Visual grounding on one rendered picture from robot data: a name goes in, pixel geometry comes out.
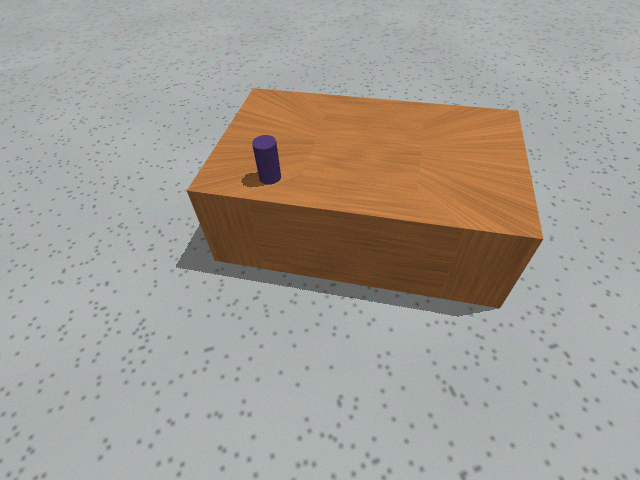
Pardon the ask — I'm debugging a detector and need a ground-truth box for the can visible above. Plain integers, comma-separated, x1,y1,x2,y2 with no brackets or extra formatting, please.
252,135,281,185

